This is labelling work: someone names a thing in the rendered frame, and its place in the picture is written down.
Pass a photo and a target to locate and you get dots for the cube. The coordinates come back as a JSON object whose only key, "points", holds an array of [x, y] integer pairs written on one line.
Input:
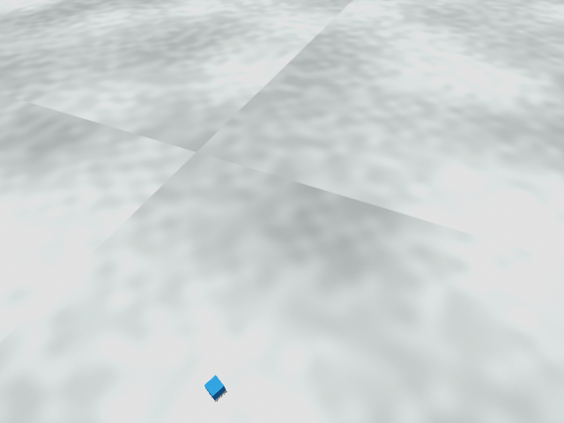
{"points": [[215, 387]]}

